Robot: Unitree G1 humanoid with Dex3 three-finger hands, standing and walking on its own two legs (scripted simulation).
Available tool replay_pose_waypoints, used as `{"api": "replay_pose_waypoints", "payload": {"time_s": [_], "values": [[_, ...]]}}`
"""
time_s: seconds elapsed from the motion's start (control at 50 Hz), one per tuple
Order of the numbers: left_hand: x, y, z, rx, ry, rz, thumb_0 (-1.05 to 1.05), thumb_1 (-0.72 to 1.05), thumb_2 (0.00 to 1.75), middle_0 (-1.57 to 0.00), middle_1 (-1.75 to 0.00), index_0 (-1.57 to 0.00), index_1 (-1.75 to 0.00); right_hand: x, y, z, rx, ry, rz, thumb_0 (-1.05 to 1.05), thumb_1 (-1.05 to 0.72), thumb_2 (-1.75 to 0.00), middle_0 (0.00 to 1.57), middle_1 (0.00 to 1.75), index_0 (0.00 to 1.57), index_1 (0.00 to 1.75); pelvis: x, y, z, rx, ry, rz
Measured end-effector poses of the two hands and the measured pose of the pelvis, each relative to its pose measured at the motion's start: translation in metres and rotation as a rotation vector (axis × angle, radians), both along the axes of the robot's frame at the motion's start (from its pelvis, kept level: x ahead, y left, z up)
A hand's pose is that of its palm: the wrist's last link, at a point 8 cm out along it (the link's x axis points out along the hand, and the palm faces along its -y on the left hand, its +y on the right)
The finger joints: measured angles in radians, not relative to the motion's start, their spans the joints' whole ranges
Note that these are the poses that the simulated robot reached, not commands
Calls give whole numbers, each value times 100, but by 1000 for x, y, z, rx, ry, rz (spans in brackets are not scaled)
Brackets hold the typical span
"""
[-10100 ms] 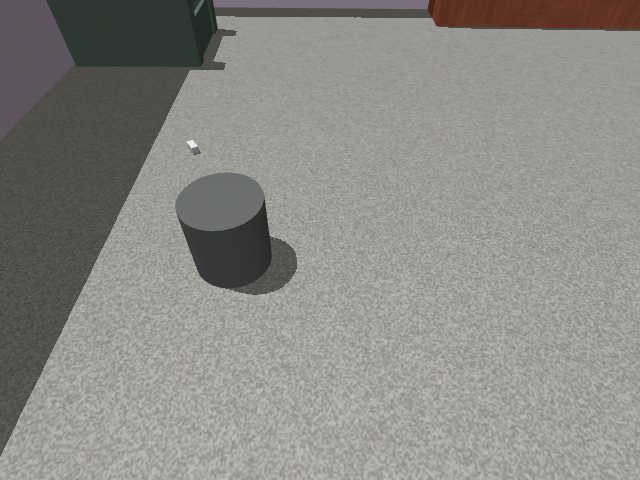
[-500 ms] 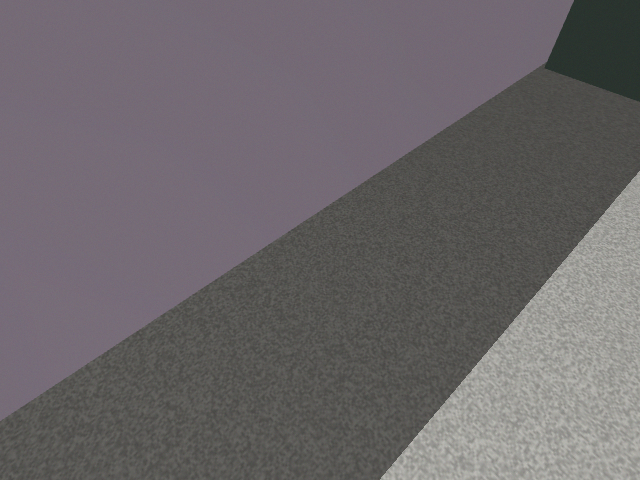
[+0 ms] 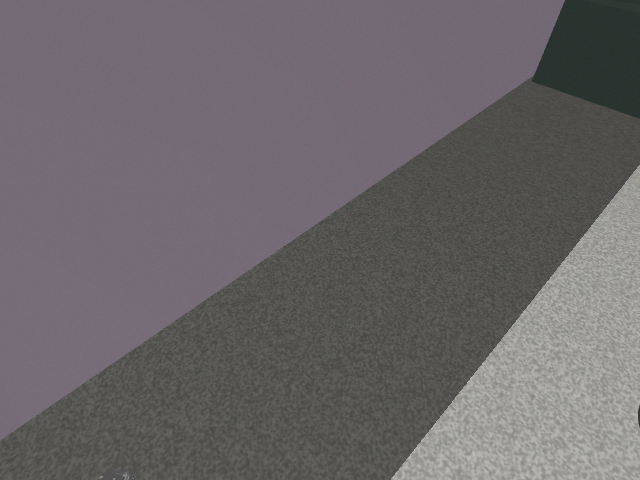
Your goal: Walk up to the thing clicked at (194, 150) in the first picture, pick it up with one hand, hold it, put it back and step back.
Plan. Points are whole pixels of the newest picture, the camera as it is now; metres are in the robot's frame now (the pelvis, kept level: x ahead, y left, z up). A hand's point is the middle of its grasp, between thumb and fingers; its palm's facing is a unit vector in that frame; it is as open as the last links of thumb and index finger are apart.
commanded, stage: stand
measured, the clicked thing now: out of the picture +1.21 -1.39 -0.76
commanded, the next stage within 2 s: none
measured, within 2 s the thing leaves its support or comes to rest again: neither
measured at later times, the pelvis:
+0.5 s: pelvis +0.00 +0.00 +0.00, yaw +1 degrees
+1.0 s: pelvis +0.01 +0.00 +0.00, yaw +1 degrees
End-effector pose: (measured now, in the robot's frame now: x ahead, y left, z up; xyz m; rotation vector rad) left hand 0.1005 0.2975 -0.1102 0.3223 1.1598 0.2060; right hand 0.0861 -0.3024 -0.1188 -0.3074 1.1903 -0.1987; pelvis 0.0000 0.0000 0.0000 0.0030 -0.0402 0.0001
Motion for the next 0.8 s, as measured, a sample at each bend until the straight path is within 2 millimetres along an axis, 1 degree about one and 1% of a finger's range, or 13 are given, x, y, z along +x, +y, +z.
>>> {"api": "replay_pose_waypoints", "payload": {"time_s": [0.2, 0.36, 0.64, 0.8], "values": [[-14, 0, -5, -11, 55, 12, 1, 91, 90, -21, -30, -21, -30, -9, 1, 1, -3, 44, -9, 0, -90, -90, 20, 30, 20, 30, 2, 0, 3, 1, 13, 8], [-23, -1, -6, -11, 77, 24, 1, 91, 90, -21, -30, -21, -30, -8, 4, 0, 3, 54, -8, 0, -90, -90, 20, 30, 20, 30, 3, 0, 3, 0, 15, 11], [-23, -1, -4, -6, 68, 34, 1, 91, 90, -21, -30, -21, -30, 0, 5, -2, 11, 39, 5, 0, -90, -90, 20, 30, 20, 30, 6, -2, 3, 1, 14, 14], [-22, -2, -3, -5, 63, 34, 1, 91, 90, -21, -30, -21, -30, 1, 4, -1, 10, 40, 7, 0, -90, -90, 20, 30, 20, 30, 8, -3, 3, 0, 13, 17]]}}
